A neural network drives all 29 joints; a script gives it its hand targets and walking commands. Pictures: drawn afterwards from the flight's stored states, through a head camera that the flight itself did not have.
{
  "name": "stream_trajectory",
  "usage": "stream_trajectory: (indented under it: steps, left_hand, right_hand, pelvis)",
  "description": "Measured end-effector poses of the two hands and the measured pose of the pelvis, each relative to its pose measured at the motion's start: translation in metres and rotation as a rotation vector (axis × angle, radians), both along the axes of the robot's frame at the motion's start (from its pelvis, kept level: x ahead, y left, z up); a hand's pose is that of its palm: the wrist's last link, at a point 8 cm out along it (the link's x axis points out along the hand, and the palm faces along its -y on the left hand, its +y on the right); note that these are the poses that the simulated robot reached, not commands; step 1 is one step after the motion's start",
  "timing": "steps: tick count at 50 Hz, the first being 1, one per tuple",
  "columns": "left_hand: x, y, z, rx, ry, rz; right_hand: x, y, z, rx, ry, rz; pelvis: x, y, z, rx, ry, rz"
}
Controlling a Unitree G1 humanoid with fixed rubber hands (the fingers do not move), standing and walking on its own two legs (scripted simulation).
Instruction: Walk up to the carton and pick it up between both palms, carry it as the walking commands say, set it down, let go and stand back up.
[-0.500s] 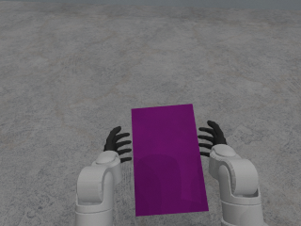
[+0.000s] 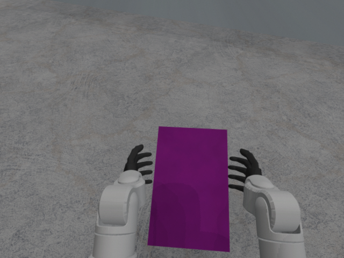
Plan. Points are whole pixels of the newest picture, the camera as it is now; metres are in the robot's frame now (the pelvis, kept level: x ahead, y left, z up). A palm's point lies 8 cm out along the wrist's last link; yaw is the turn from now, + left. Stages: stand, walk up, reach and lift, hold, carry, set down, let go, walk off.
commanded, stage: carry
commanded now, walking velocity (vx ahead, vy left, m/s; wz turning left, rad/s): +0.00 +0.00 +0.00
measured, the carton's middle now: (189, 185) +0.33 -0.02 -0.04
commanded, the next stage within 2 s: none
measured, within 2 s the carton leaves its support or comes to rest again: neither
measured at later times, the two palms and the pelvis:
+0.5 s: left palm (143, 80) +0.71 +0.12 +0.03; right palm (214, 79) +0.69 -0.14 +0.05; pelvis +0.41 -0.01 -0.01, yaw -1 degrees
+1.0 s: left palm (147, 26) +1.12 +0.12 +0.06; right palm (200, 34) +1.05 -0.13 +0.05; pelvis +0.82 +0.05 +0.02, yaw -6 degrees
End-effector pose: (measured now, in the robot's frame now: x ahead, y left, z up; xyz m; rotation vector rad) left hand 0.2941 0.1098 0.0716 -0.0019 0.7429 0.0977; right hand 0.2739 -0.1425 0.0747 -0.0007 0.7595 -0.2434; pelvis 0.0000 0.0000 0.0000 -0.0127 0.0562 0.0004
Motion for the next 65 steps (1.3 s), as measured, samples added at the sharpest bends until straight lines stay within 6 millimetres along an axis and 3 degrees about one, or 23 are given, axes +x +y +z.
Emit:
stream_trajectory:
  steps: [8,15,20,23,27,32,35,38,42,45,49,52,55,60,62,65]
  left_hand:
    - [0.119,0.020,-0.017,-0.026,-0.040,0.068]
    - [0.244,-0.010,-0.026,-0.020,-0.001,-0.063]
    - [0.337,-0.024,-0.032,-0.019,-0.033,-0.089]
    - [0.383,-0.009,-0.036,-0.026,-0.026,-0.009]
    - [0.444,0.021,-0.040,-0.080,-0.045,0.114]
    - [0.540,0.049,-0.039,-0.090,-0.110,0.146]
    - [0.603,0.052,-0.046,-0.063,-0.076,0.114]
    - [0.655,0.044,-0.053,-0.039,0.013,0.052]
    - [0.713,0.025,-0.048,-0.004,0.059,-0.082]
    - [0.758,0.011,-0.039,0.030,0.044,-0.166]
    - [0.813,0.008,-0.019,0.003,-0.032,-0.170]
    - [0.848,0.021,-0.002,-0.035,-0.109,-0.104]
    - [0.889,0.041,-0.005,-0.034,-0.123,-0.053]
    - [0.970,0.077,-0.030,-0.018,-0.097,-0.025]
    - [0.998,0.089,-0.038,-0.021,-0.081,0.003]
    - [1.026,0.100,-0.044,-0.024,-0.043,0.015]
  right_hand:
    - [0.134,0.019,-0.008,-0.002,-0.039,0.053]
    - [0.229,-0.011,-0.033,0.039,-0.006,-0.075]
    - [0.312,-0.023,-0.042,0.033,-0.018,-0.100]
    - [0.369,-0.009,-0.033,0.031,0.003,-0.016]
    - [0.461,0.019,-0.026,-0.009,-0.015,0.099]
    - [0.581,0.047,-0.034,-0.025,-0.080,0.132]
    - [0.640,0.051,-0.048,0.009,-0.061,0.108]
    - [0.676,0.042,-0.060,0.042,0.005,0.030]
    - [0.704,0.023,-0.065,0.105,0.025,-0.095]
    - [0.723,0.012,-0.060,0.144,0.002,-0.163]
    - [0.764,0.012,-0.035,0.130,-0.025,-0.161]
    - [0.811,0.023,-0.005,0.067,-0.069,-0.094]
    - [0.876,0.040,0.003,-0.010,-0.088,-0.004]
    - [0.985,0.075,-0.018,-0.063,-0.091,0.060]
    - [1.015,0.087,-0.029,-0.058,-0.082,0.070]
    - [1.041,0.098,-0.041,-0.049,-0.038,0.075]
  pelvis:
    - [0.118,0.007,-0.014,0.013,0.004,-0.109]
    - [0.235,0.009,-0.017,-0.031,0.017,-0.135]
    - [0.323,0.000,-0.023,-0.058,-0.008,-0.025]
    - [0.376,-0.006,-0.016,-0.039,0.016,-0.005]
    - [0.449,-0.007,-0.016,-0.016,0.032,-0.018]
    - [0.557,0.011,-0.036,0.004,-0.002,-0.037]
    - [0.604,0.023,-0.035,0.026,-0.016,-0.085]
    - [0.644,0.036,-0.022,0.047,-0.008,-0.115]
    - [0.699,0.051,-0.003,0.037,0.003,-0.152]
    - [0.744,0.056,0.006,0.010,0.003,-0.161]
    - [0.802,0.052,0.015,0.009,-0.006,-0.108]
    - [0.846,0.048,0.018,0.030,0.006,-0.089]
    - [0.892,0.051,0.016,0.034,0.012,-0.086]
    - [0.974,0.073,-0.007,-0.006,-0.021,-0.100]
    - [0.996,0.082,-0.013,0.001,-0.046,-0.119]
    - [1.020,0.094,-0.009,0.029,-0.064,-0.131]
